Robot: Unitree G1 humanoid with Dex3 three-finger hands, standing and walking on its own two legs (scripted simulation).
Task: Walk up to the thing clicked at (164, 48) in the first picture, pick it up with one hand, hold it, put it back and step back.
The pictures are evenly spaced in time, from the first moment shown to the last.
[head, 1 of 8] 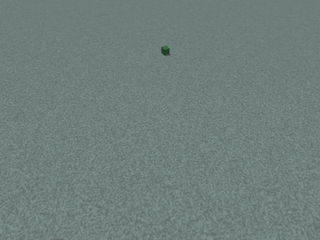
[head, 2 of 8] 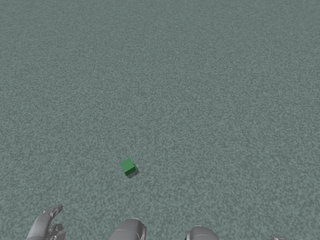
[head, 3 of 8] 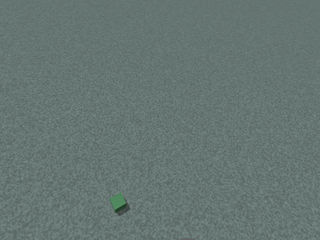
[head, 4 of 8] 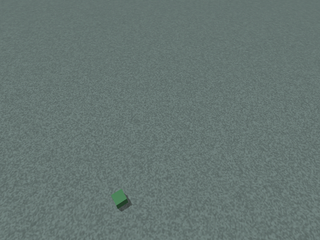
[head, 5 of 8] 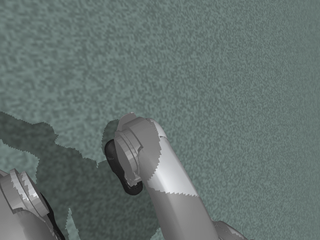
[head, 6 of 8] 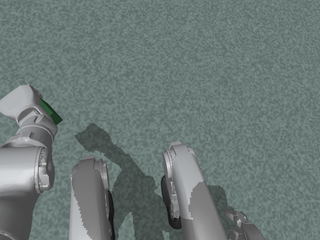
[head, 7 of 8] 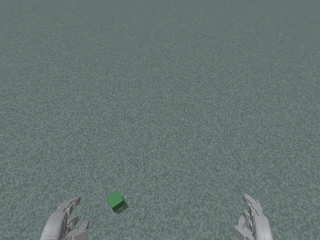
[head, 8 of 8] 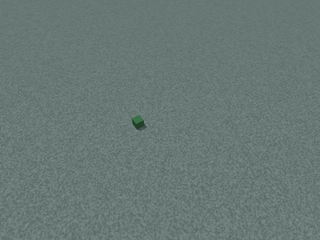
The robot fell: no
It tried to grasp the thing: yes
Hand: left
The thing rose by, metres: 0.66
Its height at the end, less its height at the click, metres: +0.00
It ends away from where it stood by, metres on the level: 0.01
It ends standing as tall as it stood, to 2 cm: yes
